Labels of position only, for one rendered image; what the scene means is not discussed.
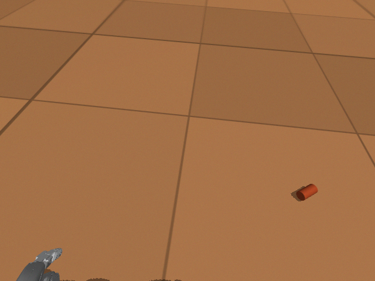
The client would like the can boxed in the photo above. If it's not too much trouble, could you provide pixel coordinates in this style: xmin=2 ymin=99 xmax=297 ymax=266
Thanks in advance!
xmin=296 ymin=184 xmax=318 ymax=201

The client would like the left robot hand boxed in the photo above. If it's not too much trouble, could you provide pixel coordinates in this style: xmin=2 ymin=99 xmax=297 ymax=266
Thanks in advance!
xmin=16 ymin=248 xmax=62 ymax=281

